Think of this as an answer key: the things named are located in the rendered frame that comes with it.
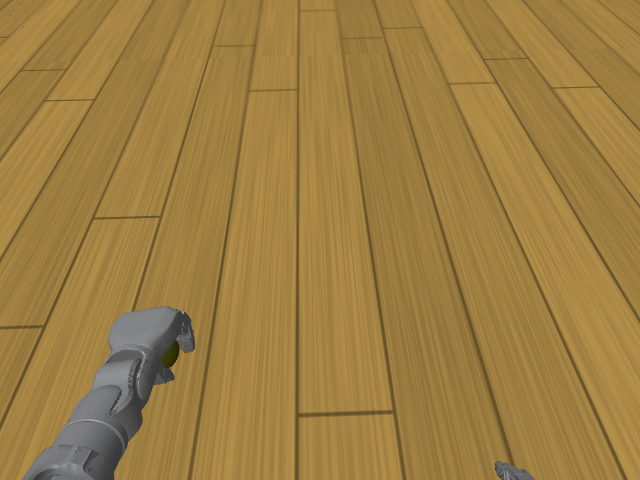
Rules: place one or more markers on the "left robot hand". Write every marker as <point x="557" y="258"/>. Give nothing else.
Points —
<point x="156" y="329"/>

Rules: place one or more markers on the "right robot hand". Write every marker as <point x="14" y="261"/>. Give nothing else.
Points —
<point x="506" y="471"/>

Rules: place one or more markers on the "ball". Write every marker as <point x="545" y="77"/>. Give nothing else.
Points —
<point x="171" y="355"/>

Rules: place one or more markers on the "left robot arm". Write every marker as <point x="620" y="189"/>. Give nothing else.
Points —
<point x="94" y="439"/>

